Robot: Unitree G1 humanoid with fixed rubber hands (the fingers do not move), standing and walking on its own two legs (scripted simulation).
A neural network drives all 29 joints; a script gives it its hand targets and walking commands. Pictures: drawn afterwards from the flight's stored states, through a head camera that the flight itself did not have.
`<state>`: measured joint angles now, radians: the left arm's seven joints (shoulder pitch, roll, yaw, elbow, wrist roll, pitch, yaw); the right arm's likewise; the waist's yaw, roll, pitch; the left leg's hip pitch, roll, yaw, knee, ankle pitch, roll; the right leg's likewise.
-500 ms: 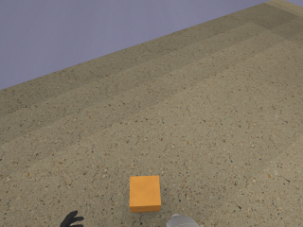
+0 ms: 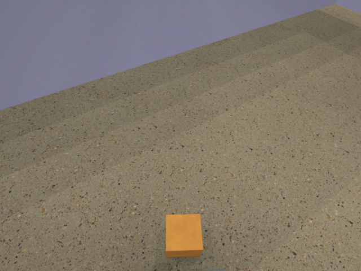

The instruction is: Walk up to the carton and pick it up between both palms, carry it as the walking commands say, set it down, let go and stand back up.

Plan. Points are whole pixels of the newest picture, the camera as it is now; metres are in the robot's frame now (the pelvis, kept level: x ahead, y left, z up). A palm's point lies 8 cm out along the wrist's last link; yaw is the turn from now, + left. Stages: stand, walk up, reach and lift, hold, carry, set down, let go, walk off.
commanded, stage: walk up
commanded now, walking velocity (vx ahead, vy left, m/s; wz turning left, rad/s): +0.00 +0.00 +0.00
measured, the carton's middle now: (182, 236) +0.36 -0.03 -0.67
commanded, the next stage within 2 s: stand in 0.20 s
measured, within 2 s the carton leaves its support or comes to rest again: neither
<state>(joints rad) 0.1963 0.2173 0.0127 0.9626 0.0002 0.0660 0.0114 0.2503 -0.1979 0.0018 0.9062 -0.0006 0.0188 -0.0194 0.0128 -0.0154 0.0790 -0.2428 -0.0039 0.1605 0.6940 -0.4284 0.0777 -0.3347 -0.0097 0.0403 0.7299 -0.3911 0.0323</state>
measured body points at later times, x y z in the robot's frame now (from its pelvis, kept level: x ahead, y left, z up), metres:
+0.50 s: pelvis +0.00 +0.00 +0.00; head +0.02 +0.00 +0.45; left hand +0.08 +0.25 -0.14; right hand +0.09 -0.24 -0.14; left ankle -0.03 +0.06 -0.72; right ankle +0.01 -0.14 -0.72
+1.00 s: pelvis -0.04 -0.03 -0.04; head +0.13 -0.04 +0.38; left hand +0.19 +0.21 -0.17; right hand +0.18 -0.24 -0.18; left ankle -0.03 +0.06 -0.72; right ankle +0.01 -0.14 -0.72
